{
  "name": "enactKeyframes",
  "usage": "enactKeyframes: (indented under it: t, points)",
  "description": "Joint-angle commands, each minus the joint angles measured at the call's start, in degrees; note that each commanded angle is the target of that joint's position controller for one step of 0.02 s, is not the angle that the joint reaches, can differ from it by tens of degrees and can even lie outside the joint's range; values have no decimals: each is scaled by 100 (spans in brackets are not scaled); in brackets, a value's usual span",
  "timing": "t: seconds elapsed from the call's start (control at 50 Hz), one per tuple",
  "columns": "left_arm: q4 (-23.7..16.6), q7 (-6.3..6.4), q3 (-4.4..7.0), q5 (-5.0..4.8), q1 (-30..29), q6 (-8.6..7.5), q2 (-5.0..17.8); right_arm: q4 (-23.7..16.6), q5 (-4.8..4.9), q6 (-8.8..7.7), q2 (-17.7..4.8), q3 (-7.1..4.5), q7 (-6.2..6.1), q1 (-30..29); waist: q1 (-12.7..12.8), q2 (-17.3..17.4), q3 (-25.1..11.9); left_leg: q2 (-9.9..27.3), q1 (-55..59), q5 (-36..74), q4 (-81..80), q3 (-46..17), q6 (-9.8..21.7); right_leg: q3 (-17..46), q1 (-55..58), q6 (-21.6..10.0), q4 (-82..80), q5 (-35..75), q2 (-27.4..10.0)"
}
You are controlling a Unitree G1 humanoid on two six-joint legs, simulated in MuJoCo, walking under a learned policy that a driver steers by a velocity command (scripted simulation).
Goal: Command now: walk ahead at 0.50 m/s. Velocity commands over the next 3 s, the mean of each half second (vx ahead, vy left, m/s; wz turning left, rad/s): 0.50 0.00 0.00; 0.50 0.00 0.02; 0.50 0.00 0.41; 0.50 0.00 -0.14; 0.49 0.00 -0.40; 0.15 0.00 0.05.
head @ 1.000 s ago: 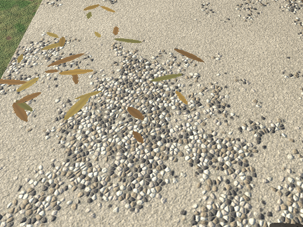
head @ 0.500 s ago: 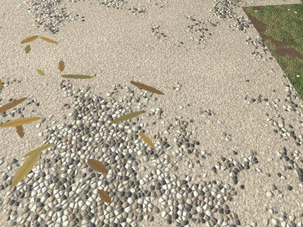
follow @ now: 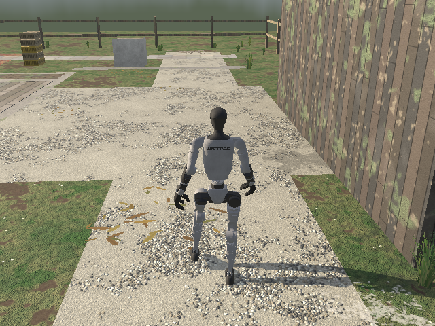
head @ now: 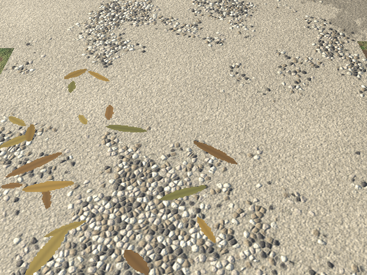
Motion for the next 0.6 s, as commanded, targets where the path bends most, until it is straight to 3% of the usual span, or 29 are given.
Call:
enactKeyframes:
  t: [0.02,0.08,0.12,0.14,0.16,0.18,0.2,0.22,0.24,0.26,0.28,0.3,0.34,0.38,0.44,0.52,0.6]
  points:
    - [-243,52,241,-56,-31,-50,1020,-458,40,-107,-241,-23,71,-574,12,-579,251,-146,303,515,-682,150,13,743,-214,-874,-541,1033,-1506]
    - [-72,71,261,-88,150,34,1065,-622,70,-148,-313,-34,161,-892,65,-627,352,-229,236,170,-1078,132,166,841,295,-800,-288,1092,-1739]
    - [-5,100,288,-101,122,90,1125,-642,62,-177,-412,-65,202,-804,-54,-703,292,-306,465,-234,-1271,176,316,898,571,-697,-21,1451,-1858]
    - [6,112,298,-104,48,119,1161,-592,52,-190,-488,-101,204,-579,-207,-753,165,-411,852,-386,-1375,287,402,858,628,-625,246,1972,-1835]
    - [2,125,283,-108,-54,148,1143,-437,26,-194,-624,-188,182,-50,-517,-716,-143,-588,1645,-386,-1552,463,529,663,567,-501,878,2829,-1633]
    - [-26,142,204,-56,-30,158,944,-182,-2,-192,-927,-331,127,847,-877,-547,-782,-454,3021,-208,-1439,336,731,393,91,-316,2016,2921,-1312]
    - [-221,134,38,40,347,84,482,-90,-118,-173,-1489,-460,79,1644,-942,436,-1734,949,5223,-295,-1331,-1611,1421,34,-1784,57,4164,1204,-693]
    - [-172,108,-53,24,610,-36,233,19,-33,-136,-1464,-451,108,1920,-906,1430,-2195,1561,6101,-1319,-2180,-3673,1929,533,-3259,225,5411,-2238,-23]
    - [-220,62,91,-116,129,-113,804,-6,35,-131,-1041,-320,105,1754,-1022,858,-1593,1402,5717,-2038,-2403,-3402,1698,906,-3912,162,5963,-2151,-370]
    - [-357,45,119,-179,-320,-151,913,-70,41,-123,-895,-265,94,1343,-921,553,-901,1235,4941,-1880,-2525,-2666,1503,723,-4097,98,5889,-1601,-654]
    - [-387,67,117,-115,-555,-149,866,-123,-9,-115,-761,-221,98,978,-768,204,-510,1015,4182,-1449,-2687,-2141,1425,605,-3905,109,5606,-1121,-870]
    - [-381,77,143,-55,-575,-104,812,-156,-62,-127,-604,-175,114,735,-581,208,-257,820,3582,-1015,-2887,-1747,1380,616,-3608,135,5296,-792,-1037]
    - [-294,83,128,-49,-337,20,608,-135,-79,-185,-523,-162,127,582,-344,355,-223,642,3018,-568,-3204,-1316,1414,611,-3095,214,5035,-485,-1145]
    - [-324,111,115,-15,-444,95,512,-37,-54,-240,-638,-198,102,637,-287,255,-97,604,2841,-138,-3405,-965,1491,569,-3184,322,4714,-148,-1170]
    - [-476,113,93,26,-993,85,438,126,-41,-219,-745,-229,21,865,-410,86,70,529,3002,260,-3520,-578,1436,552,-3502,430,3784,715,-1185]
    - [-646,22,21,-11,-1753,10,281,315,20,-160,-859,-246,-41,1193,-693,80,239,378,3145,168,-3553,-154,1252,344,-3237,414,2462,1636,-975]
    - [-870,-99,3,-65,-2332,-43,321,554,68,-53,-937,-277,-63,1556,-874,87,418,657,3760,113,-3320,-213,1224,320,-3303,303,1839,1469,-842]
